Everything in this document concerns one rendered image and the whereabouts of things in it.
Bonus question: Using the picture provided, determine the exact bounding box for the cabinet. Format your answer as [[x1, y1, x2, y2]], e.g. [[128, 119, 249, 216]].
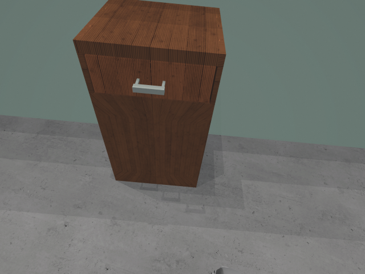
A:
[[73, 0, 226, 187]]

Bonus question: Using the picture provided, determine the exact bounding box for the handle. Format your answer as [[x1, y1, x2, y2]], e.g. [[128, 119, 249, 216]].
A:
[[132, 78, 165, 95]]

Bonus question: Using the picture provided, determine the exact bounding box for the drawer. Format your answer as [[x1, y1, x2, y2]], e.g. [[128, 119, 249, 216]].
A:
[[84, 54, 216, 103]]

